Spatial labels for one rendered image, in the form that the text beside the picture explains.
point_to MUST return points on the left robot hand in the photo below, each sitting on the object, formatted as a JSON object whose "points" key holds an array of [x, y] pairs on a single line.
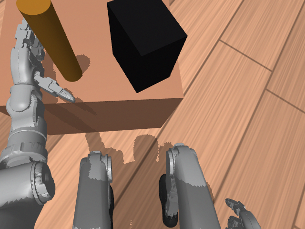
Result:
{"points": [[25, 63]]}

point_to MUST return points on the left robot arm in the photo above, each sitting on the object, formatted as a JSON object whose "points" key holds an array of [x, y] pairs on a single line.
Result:
{"points": [[26, 183]]}

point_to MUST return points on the right robot hand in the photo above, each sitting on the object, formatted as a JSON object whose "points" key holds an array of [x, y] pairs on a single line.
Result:
{"points": [[246, 219]]}

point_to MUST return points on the right robot foot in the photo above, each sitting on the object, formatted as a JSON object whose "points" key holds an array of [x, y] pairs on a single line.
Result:
{"points": [[167, 220]]}

